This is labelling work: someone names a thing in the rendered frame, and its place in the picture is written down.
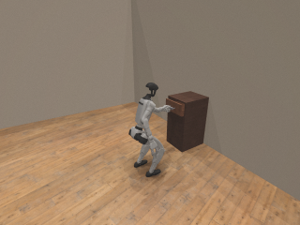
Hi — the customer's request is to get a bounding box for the robot torso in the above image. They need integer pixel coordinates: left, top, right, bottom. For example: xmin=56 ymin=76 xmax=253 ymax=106
xmin=130 ymin=98 xmax=153 ymax=141

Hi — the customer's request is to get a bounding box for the robot left shin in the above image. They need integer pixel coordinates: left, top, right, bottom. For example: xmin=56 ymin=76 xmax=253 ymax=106
xmin=137 ymin=144 xmax=150 ymax=163

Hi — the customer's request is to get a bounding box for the drawer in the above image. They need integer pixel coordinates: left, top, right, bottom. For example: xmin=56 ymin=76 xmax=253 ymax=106
xmin=166 ymin=98 xmax=185 ymax=117

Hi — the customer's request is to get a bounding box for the left robot forearm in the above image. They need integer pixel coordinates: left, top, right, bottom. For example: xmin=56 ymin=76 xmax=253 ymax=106
xmin=153 ymin=107 xmax=163 ymax=113

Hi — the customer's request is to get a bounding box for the robot right hand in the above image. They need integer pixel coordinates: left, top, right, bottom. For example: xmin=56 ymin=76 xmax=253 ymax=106
xmin=149 ymin=141 xmax=158 ymax=156

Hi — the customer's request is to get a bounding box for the robot left hand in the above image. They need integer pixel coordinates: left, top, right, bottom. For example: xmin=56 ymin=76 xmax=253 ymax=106
xmin=162 ymin=105 xmax=171 ymax=113

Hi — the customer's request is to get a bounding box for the robot right upper arm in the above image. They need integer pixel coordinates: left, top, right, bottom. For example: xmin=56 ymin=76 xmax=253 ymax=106
xmin=141 ymin=100 xmax=156 ymax=124

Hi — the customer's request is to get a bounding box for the cabinet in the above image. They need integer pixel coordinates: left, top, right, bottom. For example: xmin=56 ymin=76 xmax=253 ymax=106
xmin=166 ymin=91 xmax=209 ymax=153

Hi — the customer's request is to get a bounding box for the right robot forearm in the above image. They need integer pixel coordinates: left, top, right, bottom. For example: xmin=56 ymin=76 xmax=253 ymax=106
xmin=142 ymin=118 xmax=154 ymax=142

